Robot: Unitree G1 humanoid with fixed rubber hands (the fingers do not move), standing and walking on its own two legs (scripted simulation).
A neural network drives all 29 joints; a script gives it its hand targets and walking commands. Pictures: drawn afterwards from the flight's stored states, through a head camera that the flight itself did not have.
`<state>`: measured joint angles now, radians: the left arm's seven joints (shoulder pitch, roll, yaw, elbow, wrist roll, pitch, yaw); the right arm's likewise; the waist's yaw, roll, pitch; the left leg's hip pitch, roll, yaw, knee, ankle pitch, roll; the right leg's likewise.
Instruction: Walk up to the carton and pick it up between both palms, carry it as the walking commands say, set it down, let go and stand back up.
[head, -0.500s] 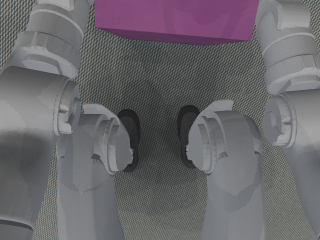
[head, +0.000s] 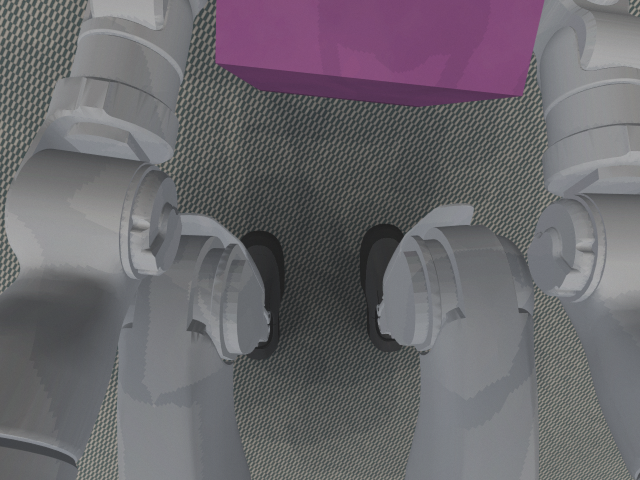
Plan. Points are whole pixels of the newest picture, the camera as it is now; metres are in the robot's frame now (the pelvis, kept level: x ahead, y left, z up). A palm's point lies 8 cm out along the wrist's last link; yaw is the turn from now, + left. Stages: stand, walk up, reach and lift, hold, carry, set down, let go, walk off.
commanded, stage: reach and lift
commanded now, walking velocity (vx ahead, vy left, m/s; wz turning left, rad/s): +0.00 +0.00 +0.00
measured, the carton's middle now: out of the picture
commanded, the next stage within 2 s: none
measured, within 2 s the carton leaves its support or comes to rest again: leaves its support in 0.18 s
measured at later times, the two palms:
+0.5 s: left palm out of the picture +0.56 +0.11 -0.07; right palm out of the picture +0.54 -0.19 -0.09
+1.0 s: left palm out of the picture +0.55 +0.12 -0.02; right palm out of the picture +0.52 -0.18 -0.02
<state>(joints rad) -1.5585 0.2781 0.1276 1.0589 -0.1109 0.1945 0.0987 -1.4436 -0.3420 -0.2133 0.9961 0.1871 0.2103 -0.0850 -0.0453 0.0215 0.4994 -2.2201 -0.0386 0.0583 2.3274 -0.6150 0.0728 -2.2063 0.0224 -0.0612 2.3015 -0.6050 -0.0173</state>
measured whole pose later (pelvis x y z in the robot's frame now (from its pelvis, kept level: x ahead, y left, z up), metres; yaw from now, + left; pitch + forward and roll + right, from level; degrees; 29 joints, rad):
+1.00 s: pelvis -0.02 +0.00 +0.09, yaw +1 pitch +26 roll -1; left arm -1.45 0.17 0.33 0.70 0.06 0.39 0.10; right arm -1.36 -0.18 -0.42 0.63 -0.04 0.41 -0.10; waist -0.06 0.01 0.52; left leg -1.92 -0.09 0.02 2.03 -0.56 0.03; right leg -1.91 0.07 -0.01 2.02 -0.56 0.02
